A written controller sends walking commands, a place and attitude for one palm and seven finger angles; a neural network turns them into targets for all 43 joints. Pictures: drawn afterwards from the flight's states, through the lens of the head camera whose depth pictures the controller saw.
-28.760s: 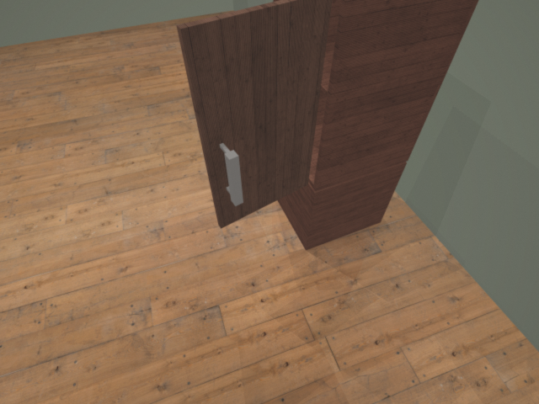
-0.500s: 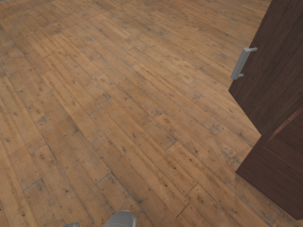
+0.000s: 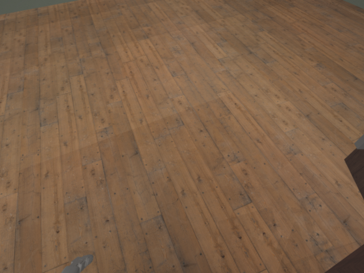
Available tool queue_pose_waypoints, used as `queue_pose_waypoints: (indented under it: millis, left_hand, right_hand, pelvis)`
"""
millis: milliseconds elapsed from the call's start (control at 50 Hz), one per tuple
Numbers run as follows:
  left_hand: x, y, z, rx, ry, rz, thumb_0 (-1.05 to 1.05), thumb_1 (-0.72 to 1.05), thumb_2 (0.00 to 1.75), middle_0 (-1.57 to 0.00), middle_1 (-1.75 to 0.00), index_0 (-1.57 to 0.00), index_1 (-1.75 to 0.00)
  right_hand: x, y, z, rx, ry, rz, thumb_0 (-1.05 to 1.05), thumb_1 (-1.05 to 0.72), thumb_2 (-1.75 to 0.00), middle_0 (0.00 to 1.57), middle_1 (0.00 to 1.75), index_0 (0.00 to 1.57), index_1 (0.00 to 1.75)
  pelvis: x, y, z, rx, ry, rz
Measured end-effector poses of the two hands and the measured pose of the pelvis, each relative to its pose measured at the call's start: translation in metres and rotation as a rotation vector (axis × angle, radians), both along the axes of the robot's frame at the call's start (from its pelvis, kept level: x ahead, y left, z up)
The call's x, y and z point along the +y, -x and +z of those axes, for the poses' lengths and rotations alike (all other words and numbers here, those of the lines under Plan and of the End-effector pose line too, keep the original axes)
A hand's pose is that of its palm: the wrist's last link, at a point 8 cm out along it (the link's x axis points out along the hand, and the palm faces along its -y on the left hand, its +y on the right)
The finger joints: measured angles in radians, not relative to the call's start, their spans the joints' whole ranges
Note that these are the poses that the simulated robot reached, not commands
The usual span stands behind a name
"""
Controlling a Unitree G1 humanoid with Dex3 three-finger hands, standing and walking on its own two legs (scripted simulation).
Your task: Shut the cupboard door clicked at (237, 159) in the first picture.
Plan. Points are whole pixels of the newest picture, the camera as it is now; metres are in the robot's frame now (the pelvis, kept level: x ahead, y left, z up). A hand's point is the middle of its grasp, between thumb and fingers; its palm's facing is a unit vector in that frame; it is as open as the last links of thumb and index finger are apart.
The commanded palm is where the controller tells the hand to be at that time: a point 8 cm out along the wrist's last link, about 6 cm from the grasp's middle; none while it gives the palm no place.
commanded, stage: walk to a spot facing it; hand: left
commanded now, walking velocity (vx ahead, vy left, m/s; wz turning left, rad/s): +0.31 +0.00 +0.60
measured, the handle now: out of the picture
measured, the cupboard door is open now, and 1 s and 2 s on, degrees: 61 61 61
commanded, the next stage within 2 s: turn to face it in 0.74 s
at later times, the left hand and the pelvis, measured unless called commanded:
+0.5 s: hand out of the picture +0.09 +0.26 -0.18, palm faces +0.35 -0.92 -0.20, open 7.4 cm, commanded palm none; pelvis +0.17 +0.07 +0.00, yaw +18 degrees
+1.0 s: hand (92, 174) +0.41 +0.30 -0.14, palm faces +0.39 -0.90 -0.20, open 7.4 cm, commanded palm none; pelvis +0.38 +0.10 +0.01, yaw +24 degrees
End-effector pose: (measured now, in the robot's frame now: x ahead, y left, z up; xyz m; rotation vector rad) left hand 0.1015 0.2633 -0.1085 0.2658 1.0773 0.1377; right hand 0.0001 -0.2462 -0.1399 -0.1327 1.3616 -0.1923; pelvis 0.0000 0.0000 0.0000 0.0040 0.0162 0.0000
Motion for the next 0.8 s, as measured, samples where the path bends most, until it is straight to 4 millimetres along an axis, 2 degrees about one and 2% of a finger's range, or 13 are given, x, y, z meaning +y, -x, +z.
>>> queue_pose_waypoints:
  millis: [40, 80, 140, 200, 260, 320, 380, 420, 480, 620, 700, 800]
  left_hand:
    - [-0.005, 0.002, 0.002, -0.013, -0.001, 0.045, 0.00, 0.90, 0.90, -0.20, -0.30, -0.21, -0.30]
    - [-0.010, 0.010, 0.004, 0.012, 0.006, 0.092, 0.00, 0.90, 0.90, -0.20, -0.30, -0.21, -0.30]
    - [-0.017, 0.024, 0.003, 0.077, 0.031, 0.158, 0.00, 0.90, 0.90, -0.20, -0.30, -0.21, -0.30]
    - [-0.023, 0.039, -0.002, 0.139, 0.067, 0.227, 0.00, 0.90, 0.90, -0.20, -0.30, -0.21, -0.30]
    - [-0.025, 0.054, -0.010, 0.199, 0.105, 0.305, 0.00, 0.90, 0.90, -0.20, -0.30, -0.21, -0.30]
    - [-0.022, 0.070, -0.021, 0.268, 0.140, 0.383, 0.00, 0.90, 0.90, -0.20, -0.30, -0.21, -0.30]
    - [-0.010, 0.081, -0.038, 0.346, 0.167, 0.439, 0.00, 0.90, 0.90, -0.20, -0.30, -0.21, -0.30]
    - [0.003, 0.079, -0.047, 0.391, 0.175, 0.456, 0.00, 0.90, 0.90, -0.20, -0.30, -0.21, -0.30]
    - [0.029, 0.049, -0.044, 0.365, 0.151, 0.465, 0.01, 0.90, 0.90, -0.20, -0.30, -0.21, -0.30]
    - [0.079, -0.072, -0.015, 0.124, 0.101, 0.436, 0.01, 0.91, 0.90, -0.20, -0.30, -0.20, -0.30]
    - [0.093, -0.142, -0.002, 0.028, 0.089, 0.406, 0.00, 0.91, 0.90, -0.20, -0.30, -0.20, -0.30]
    - [0.099, -0.227, 0.002, -0.035, 0.075, 0.357, 0.00, 0.91, 0.90, -0.20, -0.30, -0.20, -0.30]
  right_hand:
    - [-0.007, -0.018, -0.002, 0.021, -0.002, 0.036, 0.00, -0.91, -0.90, 0.20, 0.30, 0.20, 0.30]
    - [-0.011, -0.044, 0.004, 0.010, -0.001, 0.065, 0.01, -0.91, -0.90, 0.20, 0.30, 0.20, 0.30]
    - [-0.011, -0.092, 0.015, -0.037, -0.002, 0.109, 0.01, -0.91, -0.90, 0.20, 0.30, 0.20, 0.30]
    - [-0.002, -0.145, 0.025, -0.081, -0.002, 0.178, 0.01, -0.91, -0.90, 0.20, 0.30, 0.20, 0.30]
    - [0.017, -0.202, 0.030, -0.119, 0.001, 0.272, 0.00, -0.91, -0.90, 0.20, 0.30, 0.19, 0.30]
    - [0.047, -0.263, 0.032, -0.168, 0.005, 0.372, 0.00, -0.91, -0.90, 0.19, 0.30, 0.19, 0.30]
    - [0.081, -0.321, 0.029, -0.259, 0.016, 0.450, 0.00, -0.91, -0.90, 0.19, 0.30, 0.19, 0.30]
    - [0.098, -0.347, 0.027, -0.321, 0.027, 0.470, 0.00, -0.91, -0.90, 0.20, 0.30, 0.20, 0.30]
    - [0.114, -0.362, 0.032, -0.323, 0.038, 0.478, 0.00, -0.91, -0.90, 0.20, 0.30, 0.20, 0.30]
    - [0.132, -0.353, 0.032, -0.174, 0.009, 0.442, 0.00, -0.91, -0.90, 0.20, 0.30, 0.20, 0.30]
    - [0.129, -0.346, 0.027, -0.071, -0.004, 0.391, 0.00, -0.92, -0.90, 0.20, 0.30, 0.20, 0.30]
    - [0.121, -0.347, 0.016, 0.053, -0.014, 0.327, 0.00, -0.92, -0.90, 0.20, 0.30, 0.20, 0.30]
  pelvis:
    - [-0.003, -0.010, 0.001, -0.010, 0.004, 0.037]
    - [-0.004, -0.023, 0.007, -0.011, 0.000, 0.067]
    - [-0.004, -0.043, 0.015, -0.004, -0.003, 0.120]
    - [-0.001, -0.063, 0.020, 0.003, -0.004, 0.174]
    - [0.007, -0.083, 0.018, 0.005, 0.004, 0.222]
    - [0.022, -0.105, 0.012, 0.001, 0.013, 0.261]
    - [0.044, -0.129, -0.003, -0.005, 0.017, 0.280]
    - [0.056, -0.142, -0.011, -0.011, 0.021, 0.298]
    - [0.067, -0.160, -0.006, -0.015, 0.016, 0.306]
    - [0.087, -0.212, 0.015, -0.014, 0.012, 0.347]
    - [0.094, -0.249, 0.020, -0.014, 0.002, 0.365]
    - [0.096, -0.302, 0.014, -0.011, -0.016, 0.373]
